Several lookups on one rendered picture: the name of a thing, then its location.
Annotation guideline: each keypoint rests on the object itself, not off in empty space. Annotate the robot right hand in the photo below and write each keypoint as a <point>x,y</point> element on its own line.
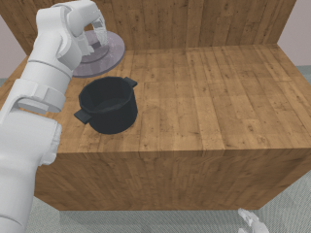
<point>253,221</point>

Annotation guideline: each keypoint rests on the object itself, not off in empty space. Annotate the pot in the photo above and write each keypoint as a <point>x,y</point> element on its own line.
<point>108,104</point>

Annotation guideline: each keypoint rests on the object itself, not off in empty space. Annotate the knob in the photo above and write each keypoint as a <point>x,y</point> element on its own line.
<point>93,41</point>

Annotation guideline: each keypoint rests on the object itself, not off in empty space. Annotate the robot left hand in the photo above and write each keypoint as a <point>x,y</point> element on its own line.
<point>90,15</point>

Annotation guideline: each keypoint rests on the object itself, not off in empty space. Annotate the table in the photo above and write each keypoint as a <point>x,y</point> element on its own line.
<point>224,116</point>

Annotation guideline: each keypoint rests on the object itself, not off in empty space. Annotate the lid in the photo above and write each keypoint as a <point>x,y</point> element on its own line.
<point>103,59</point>

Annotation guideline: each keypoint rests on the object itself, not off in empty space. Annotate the left robot upper arm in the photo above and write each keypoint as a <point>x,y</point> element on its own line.
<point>27,141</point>

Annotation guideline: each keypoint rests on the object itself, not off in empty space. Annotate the robot left forearm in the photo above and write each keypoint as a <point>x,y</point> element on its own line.
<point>49,69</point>

